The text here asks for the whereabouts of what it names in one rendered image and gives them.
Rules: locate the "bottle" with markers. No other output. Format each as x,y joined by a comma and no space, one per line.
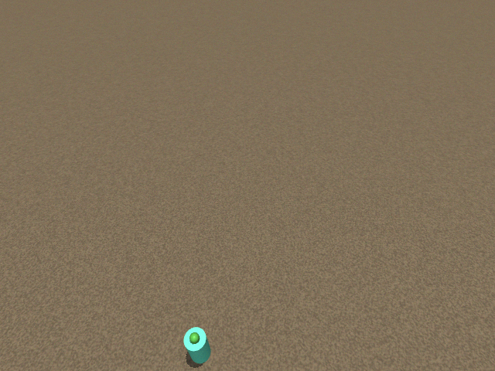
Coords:
197,345

